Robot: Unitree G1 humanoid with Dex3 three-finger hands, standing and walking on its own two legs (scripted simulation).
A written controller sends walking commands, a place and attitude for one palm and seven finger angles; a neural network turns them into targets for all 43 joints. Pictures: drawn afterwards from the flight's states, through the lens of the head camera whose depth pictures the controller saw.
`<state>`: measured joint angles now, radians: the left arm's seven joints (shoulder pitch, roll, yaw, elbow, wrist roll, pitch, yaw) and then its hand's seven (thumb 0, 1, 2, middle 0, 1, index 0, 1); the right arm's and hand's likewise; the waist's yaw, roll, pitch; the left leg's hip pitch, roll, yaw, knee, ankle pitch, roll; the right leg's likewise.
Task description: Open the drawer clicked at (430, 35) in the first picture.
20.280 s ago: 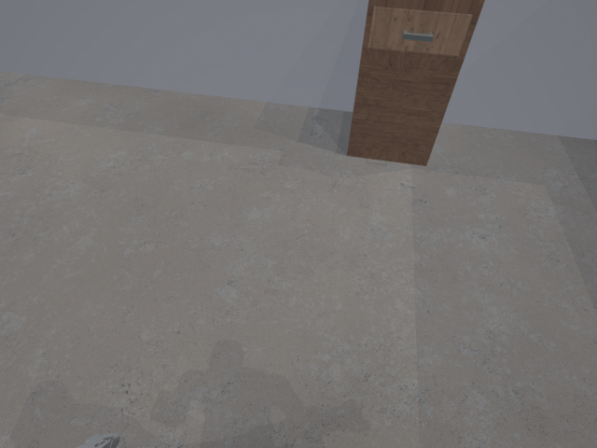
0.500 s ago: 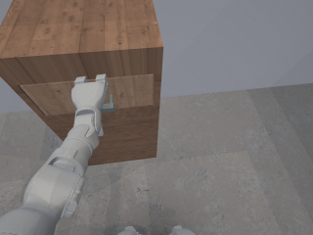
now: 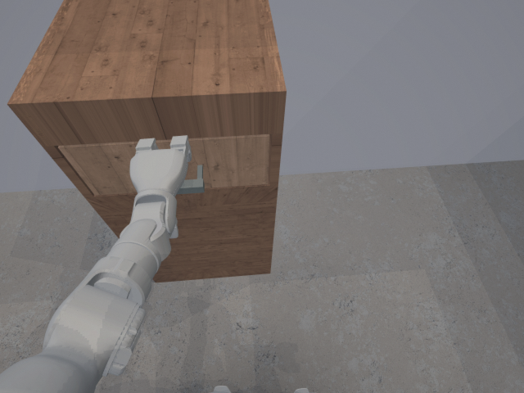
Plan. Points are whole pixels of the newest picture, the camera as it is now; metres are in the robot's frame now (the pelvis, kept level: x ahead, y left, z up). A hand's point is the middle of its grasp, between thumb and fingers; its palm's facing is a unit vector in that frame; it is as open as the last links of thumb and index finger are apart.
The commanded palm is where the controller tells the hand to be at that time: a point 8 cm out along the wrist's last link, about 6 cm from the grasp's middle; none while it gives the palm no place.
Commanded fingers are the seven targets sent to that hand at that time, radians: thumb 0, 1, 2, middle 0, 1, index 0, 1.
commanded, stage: re-aim the fingers above the handle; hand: left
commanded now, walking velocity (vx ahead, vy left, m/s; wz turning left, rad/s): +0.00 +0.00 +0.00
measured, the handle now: (174, 179) +0.52 +0.16 -0.05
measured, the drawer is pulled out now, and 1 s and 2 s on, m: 0.00 0.00 0.00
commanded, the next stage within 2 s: lower the fingers behind the handle in 1.76 s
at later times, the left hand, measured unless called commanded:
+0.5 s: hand (175, 185) +0.47 +0.14 +0.00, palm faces -0.03 -0.05 -1.00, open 13.8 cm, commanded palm +0.46 +0.14 +0.06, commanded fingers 0.00 -0.50 0.30 -0.30 -1.20 -0.30 -1.20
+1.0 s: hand (169, 185) +0.47 +0.15 +0.00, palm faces -0.04 -0.03 -1.00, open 13.8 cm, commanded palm +0.45 +0.15 +0.06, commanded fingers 0.00 -0.50 0.30 -0.30 -1.20 -0.30 -1.20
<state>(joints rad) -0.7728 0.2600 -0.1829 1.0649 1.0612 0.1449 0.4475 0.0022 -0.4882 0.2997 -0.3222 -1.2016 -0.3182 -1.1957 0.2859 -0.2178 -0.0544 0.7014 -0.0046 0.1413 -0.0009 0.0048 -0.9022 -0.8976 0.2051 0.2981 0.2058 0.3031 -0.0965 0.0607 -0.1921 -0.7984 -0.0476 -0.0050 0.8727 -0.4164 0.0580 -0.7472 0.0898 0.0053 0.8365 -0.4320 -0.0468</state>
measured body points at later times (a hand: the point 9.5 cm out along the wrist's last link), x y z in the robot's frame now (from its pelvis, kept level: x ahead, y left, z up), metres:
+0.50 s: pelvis -0.01 +0.00 +0.00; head +0.08 +0.00 +0.44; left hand +0.46 +0.14 +0.05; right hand -0.02 -0.26 -0.13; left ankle -0.01 +0.08 -0.69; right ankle -0.03 -0.09 -0.69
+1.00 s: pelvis +0.00 +0.01 +0.00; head +0.09 +0.00 +0.44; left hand +0.47 +0.15 +0.05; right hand +0.02 -0.26 -0.13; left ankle -0.01 +0.08 -0.69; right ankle -0.03 -0.09 -0.69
